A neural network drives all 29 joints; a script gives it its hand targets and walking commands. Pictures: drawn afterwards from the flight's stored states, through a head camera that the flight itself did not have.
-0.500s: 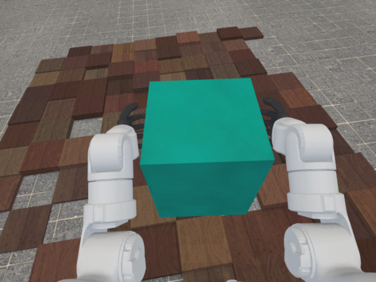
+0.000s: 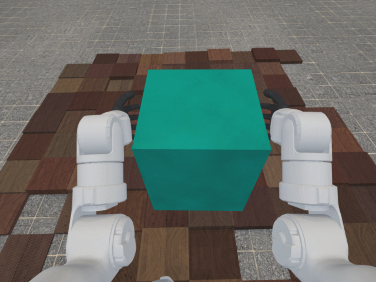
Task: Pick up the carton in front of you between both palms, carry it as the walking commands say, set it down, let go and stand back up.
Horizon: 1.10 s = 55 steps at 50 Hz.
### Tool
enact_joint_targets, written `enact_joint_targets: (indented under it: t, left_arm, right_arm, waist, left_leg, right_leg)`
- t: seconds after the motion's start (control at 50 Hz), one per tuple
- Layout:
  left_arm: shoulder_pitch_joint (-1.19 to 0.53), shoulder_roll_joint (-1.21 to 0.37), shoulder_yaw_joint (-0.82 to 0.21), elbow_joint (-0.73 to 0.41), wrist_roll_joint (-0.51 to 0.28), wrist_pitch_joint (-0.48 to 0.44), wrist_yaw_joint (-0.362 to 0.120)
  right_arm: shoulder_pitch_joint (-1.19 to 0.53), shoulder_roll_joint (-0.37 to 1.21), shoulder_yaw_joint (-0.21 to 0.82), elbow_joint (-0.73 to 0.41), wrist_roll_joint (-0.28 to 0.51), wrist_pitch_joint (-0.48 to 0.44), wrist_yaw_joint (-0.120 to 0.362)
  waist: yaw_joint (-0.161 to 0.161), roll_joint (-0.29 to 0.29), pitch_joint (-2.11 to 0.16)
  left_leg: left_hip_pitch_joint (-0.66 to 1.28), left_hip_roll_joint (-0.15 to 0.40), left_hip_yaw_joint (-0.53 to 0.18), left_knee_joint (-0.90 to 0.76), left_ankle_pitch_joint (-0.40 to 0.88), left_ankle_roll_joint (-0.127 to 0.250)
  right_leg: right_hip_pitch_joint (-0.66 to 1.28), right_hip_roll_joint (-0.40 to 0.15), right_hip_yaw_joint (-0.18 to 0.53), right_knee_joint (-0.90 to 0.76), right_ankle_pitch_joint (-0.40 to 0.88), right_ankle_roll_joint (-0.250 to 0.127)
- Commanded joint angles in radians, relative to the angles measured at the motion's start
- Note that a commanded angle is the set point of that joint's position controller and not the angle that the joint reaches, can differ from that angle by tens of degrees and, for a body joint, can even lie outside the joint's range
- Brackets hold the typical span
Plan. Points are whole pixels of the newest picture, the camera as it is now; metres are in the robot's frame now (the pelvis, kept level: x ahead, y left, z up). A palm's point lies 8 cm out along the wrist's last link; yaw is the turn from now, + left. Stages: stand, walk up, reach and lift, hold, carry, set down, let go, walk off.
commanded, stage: carry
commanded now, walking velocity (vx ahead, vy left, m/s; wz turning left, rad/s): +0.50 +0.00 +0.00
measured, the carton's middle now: (198, 145) +0.39 +0.02 +0.09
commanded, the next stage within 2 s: none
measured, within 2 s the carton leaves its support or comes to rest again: neither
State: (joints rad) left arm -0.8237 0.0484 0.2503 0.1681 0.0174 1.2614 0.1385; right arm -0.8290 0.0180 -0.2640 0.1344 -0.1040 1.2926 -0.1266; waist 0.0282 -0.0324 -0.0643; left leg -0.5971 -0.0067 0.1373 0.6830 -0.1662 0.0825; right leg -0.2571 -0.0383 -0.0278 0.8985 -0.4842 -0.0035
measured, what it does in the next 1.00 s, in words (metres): walks ahead: right foot, then left foot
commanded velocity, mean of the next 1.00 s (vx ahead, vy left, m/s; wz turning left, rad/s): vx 0.50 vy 0.00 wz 0.00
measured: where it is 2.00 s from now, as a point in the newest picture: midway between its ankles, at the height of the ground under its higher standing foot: (192, 143)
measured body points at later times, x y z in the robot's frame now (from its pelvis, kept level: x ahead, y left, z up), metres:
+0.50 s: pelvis +0.26 -0.01 +0.02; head +0.26 -0.02 +0.47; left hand +0.64 +0.14 +0.19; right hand +0.65 -0.16 +0.19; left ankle +0.12 +0.08 -0.67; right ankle +0.34 -0.09 -0.69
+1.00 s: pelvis +0.52 +0.03 +0.04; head +0.55 +0.04 +0.49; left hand +0.91 +0.19 +0.17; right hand +0.91 -0.12 +0.17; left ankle +0.56 +0.11 -0.69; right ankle +0.42 -0.08 -0.60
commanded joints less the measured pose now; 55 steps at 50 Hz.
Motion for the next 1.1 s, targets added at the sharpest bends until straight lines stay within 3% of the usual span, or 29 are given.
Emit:
enact_joint_targets:
  t: [0.0,0.02,0.04,0.08,0.18,0.34,0.38,0.42,0.44,0.46,0.48,0.5,0.52,0.54,0.56,0.62,0.66,0.76,0.8,0.82,0.84,0.86,0.88,0.9,0.92,0.94,0.96,1.02,1.08]
  left_arm:
    - [-0.760,-1.143,-0.594,-0.060,-0.413,0.017,-0.265]
    - [-0.783,-1.155,-0.589,-0.087,-0.412,0.012,-0.257]
    - [-0.793,-1.162,-0.588,-0.111,-0.409,0.009,-0.245]
    - [-0.780,-1.154,-0.580,-0.164,-0.387,0.006,-0.214]
    - [-0.701,-1.071,-0.577,-0.235,-0.310,0.010,-0.161]
    - [-0.671,-1.020,-0.603,-0.127,-0.310,0.056,-0.182]
    - [-0.680,-1.031,-0.587,-0.075,-0.327,0.062,-0.202]
    - [-0.689,-1.046,-0.561,-0.011,-0.337,0.064,-0.221]
    - [-0.663,-1.056,-0.542,0.033,-0.333,0.057,-0.229]
    - [-0.671,-1.046,-0.518,0.057,-0.320,0.042,-0.233]
    - [-0.644,-1.086,-0.501,0.061,-0.335,0.035,-0.239]
    - [-0.698,-1.100,-0.508,0.010,-0.352,0.030,-0.243]
    - [-0.759,-1.138,-0.528,-0.039,-0.383,0.025,-0.247]
    - [-0.822,-1.162,-0.553,-0.100,-0.415,0.019,-0.248]
    - [-0.862,-1.177,-0.568,-0.148,-0.441,0.018,-0.246]
    - [-0.874,-1.172,-0.594,-0.236,-0.472,0.024,-0.237]
    - [-0.861,-1.148,-0.602,-0.262,-0.473,0.032,-0.233]
    - [-0.777,-1.080,-0.605,-0.213,-0.443,0.057,-0.236]
    - [-0.742,-1.067,-0.596,-0.156,-0.423,0.061,-0.240]
    - [-0.729,-1.067,-0.594,-0.127,-0.418,0.061,-0.242]
    - [-0.734,-1.071,-0.590,-0.101,-0.415,0.059,-0.243]
    - [-0.762,-1.094,-0.584,-0.085,-0.419,0.061,-0.247]
    - [-0.803,-1.117,-0.580,-0.082,-0.429,0.061,-0.252]
    - [-0.815,-1.125,-0.587,-0.069,-0.431,0.060,-0.259]
    - [-0.813,-1.178,-0.578,-0.035,-0.430,0.053,-0.261]
    - [-0.793,-1.189,-0.565,-0.036,-0.419,0.045,-0.262]
    - [-0.769,-1.209,-0.555,-0.027,-0.402,0.040,-0.260]
    - [-0.629,-1.234,-0.535,-0.028,-0.337,0.018,-0.245]
    - [-0.516,-1.239,-0.562,-0.046,-0.283,-0.016,-0.229]
  right_arm:
    - [-0.634,0.984,0.557,-0.018,0.403,-0.022,0.210]
    - [-0.703,1.025,0.582,-0.072,0.446,-0.027,0.217]
    - [-0.771,1.059,0.604,-0.128,0.485,-0.031,0.222]
    - [-0.848,1.099,0.635,-0.212,0.541,-0.032,0.228]
    - [-0.832,1.049,0.645,-0.298,0.569,-0.014,0.236]
    - [-0.711,0.965,0.612,-0.133,0.500,0.024,0.251]
    - [-0.710,0.973,0.596,-0.076,0.479,0.026,0.251]
    - [-0.707,0.984,0.580,-0.028,0.469,0.025,0.248]
    - [-0.737,0.989,0.572,-0.016,0.472,0.025,0.247]
    - [-0.773,1.027,0.564,-0.010,0.474,0.025,0.248]
    - [-0.786,1.027,0.566,-0.009,0.472,0.020,0.249]
    - [-0.812,1.068,0.577,-0.012,0.480,0.010,0.244]
    - [-0.822,1.070,0.568,-0.039,0.482,0.002,0.236]
    - [-0.833,1.082,0.567,-0.061,0.488,-0.002,0.227]
    - [-0.830,1.083,0.566,-0.082,0.488,-0.004,0.216]
    - [-0.783,1.057,0.567,-0.131,0.466,-0.002,0.183]
    - [-0.766,1.029,0.571,-0.154,0.446,0.001,0.168]
    - [-0.700,0.968,0.576,-0.117,0.415,0.026,0.164]
    - [-0.685,0.960,0.567,-0.075,0.413,0.037,0.179]
    - [-0.681,0.956,0.559,-0.048,0.413,0.040,0.188]
    - [-0.668,0.961,0.548,-0.017,0.413,0.041,0.196]
    - [-0.672,0.953,0.531,0.010,0.398,0.031,0.199]
    - [-0.656,0.940,0.512,0.033,0.382,0.021,0.199]
    - [-0.627,0.966,0.502,0.062,0.387,0.012,0.204]
    - [-0.628,0.971,0.499,0.039,0.389,0.005,0.207]
    - [-0.655,1.026,0.520,0.008,0.408,-0.003,0.214]
    - [-0.694,1.066,0.538,-0.043,0.428,-0.012,0.219]
    - [-0.720,1.166,0.593,-0.137,0.477,-0.032,0.238]
    - [-0.695,1.220,0.667,-0.180,0.508,-0.058,0.260]
  waist:
    - [-0.101,0.260,-0.539]
    - [-0.100,0.170,-0.499]
    - [-0.093,0.135,-0.474]
    - [-0.070,0.135,-0.477]
    - [-0.092,0.127,-0.494]
    - [-0.102,0.206,-0.418]
    - [-0.088,0.196,-0.390]
    - [-0.033,0.152,-0.423]
    - [0.014,0.076,-0.480]
    - [0.034,-0.198,-0.546]
    - [0.042,-0.290,-0.475]
    - [0.036,-0.213,-0.487]
    - [0.037,-0.078,-0.466]
    - [0.032,-0.048,-0.430]
    - [0.020,-0.047,-0.427]
    - [0.018,-0.066,-0.445]
    - [0.032,-0.069,-0.436]
    - [0.053,-0.121,-0.419]
    - [0.057,-0.117,-0.413]
    - [0.055,-0.080,-0.402]
    - [0.013,-0.050,-0.419]
    - [-0.026,0.020,-0.459]
    - [-0.098,0.191,-0.527]
    - [-0.133,0.384,-0.531]
    - [-0.146,0.331,-0.567]
    - [-0.152,0.178,-0.524]
    - [-0.137,0.134,-0.477]
    - [-0.110,0.146,-0.448]
    - [-0.089,0.160,-0.427]
  left_leg:
    - [0.873,0.364,-0.682,-0.280,0.197,0.207]
    - [0.805,0.338,-0.606,-0.264,0.215,0.184]
    - [0.749,0.309,-0.532,-0.263,0.233,0.153]
    - [0.696,0.272,-0.448,-0.279,0.185,0.122]
    - [0.748,0.274,-0.359,-0.310,0.319,0.160]
    - [0.793,0.210,-0.176,-0.211,0.629,0.104]
    - [0.759,0.194,-0.137,-0.166,0.662,0.067]
    - [0.609,0.158,-0.063,0.016,0.637,0.011]
    - [0.384,0.109,-0.037,0.158,0.418,-0.027]
    - [0.078,0.003,-0.039,0.439,0.063,-0.075]
    - [-0.079,-0.061,-0.089,0.559,-0.352,-0.062]
    - [-0.159,-0.018,-0.149,0.659,-0.366,-0.043]
    - [-0.185,0.020,-0.164,0.646,-0.313,-0.037]
    - [-0.185,0.040,-0.165,0.611,-0.271,-0.033]
    - [-0.166,0.053,-0.165,0.577,-0.260,-0.036]
    - [-0.160,0.048,-0.133,0.466,-0.267,-0.051]
    - [-0.142,0.049,-0.107,0.312,-0.248,-0.064]
    - [-0.034,0.006,-0.057,0.026,0.075,-0.055]
    - [0.030,-0.026,-0.026,-0.118,0.112,-0.044]
    - [0.105,-0.025,-0.033,-0.257,0.224,-0.039]
    - [0.284,-0.035,0.015,-0.349,0.341,-0.031]
    - [0.507,-0.035,-0.007,-0.313,0.359,0.001]
    - [0.862,0.170,-0.294,-0.210,0.590,0.128]
    - [0.979,0.305,-0.491,-0.189,0.909,0.179]
    - [1.048,0.346,-0.529,-0.185,0.751,0.220]
    - [0.959,0.321,-0.509,-0.211,0.578,0.192]
    - [0.893,0.301,-0.479,-0.235,0.526,0.151]
    - [0.790,0.273,-0.412,-0.318,0.404,0.110]
    - [0.687,0.247,-0.301,-0.359,0.453,0.103]
  right_leg:
    - [-0.511,0.046,0.064,0.502,-0.007,-0.015]
    - [-0.528,0.023,0.057,0.514,0.026,-0.024]
    - [-0.527,0.000,0.059,0.489,0.067,-0.026]
    - [-0.495,-0.014,0.057,0.426,0.117,-0.031]
    - [-0.541,-0.008,-0.004,0.215,0.097,-0.008]
    - [-0.431,0.047,-0.098,-0.203,0.355,-0.040]
    - [-0.322,0.068,-0.116,-0.345,0.389,-0.060]
    - [0.006,0.096,-0.159,-0.501,0.466,-0.079]
    - [0.257,0.007,-0.010,-0.471,0.425,-0.116]
    - [0.489,-0.235,0.389,-0.450,0.519,-0.249]
    - [0.490,-0.268,0.506,-0.489,0.697,-0.267]
    - [0.517,-0.280,0.480,-0.468,0.617,-0.287]
    - [0.464,-0.263,0.437,-0.476,0.549,-0.266]
    - [0.396,-0.243,0.387,-0.487,0.529,-0.244]
    - [0.351,-0.220,0.346,-0.499,0.489,-0.227]
    - [0.320,-0.212,0.287,-0.521,0.449,-0.241]
    - [0.313,-0.210,0.240,-0.524,0.507,-0.251]
    - [0.339,-0.135,0.091,-0.402,0.804,-0.190]
    - [0.360,-0.117,0.058,-0.330,0.866,-0.162]
    - [0.342,-0.093,0.033,-0.289,0.812,-0.140]
    - [0.273,-0.075,-0.006,-0.181,0.809,-0.112]
    - [0.101,-0.010,-0.054,-0.112,0.785,-0.071]
    - [-0.244,0.033,-0.053,0.112,0.509,-0.008]
    - [-0.453,0.136,-0.059,0.343,-0.035,0.005]
    - [-0.578,0.100,0.024,0.468,-0.071,-0.007]
    - [-0.602,0.055,0.055,0.436,-0.002,-0.019]
    - [-0.602,0.028,0.056,0.363,0.049,-0.024]
    - [-0.531,0.008,0.028,0.168,0.103,-0.004]
    - [-0.362,0.040,-0.046,-0.145,0.188,0.012]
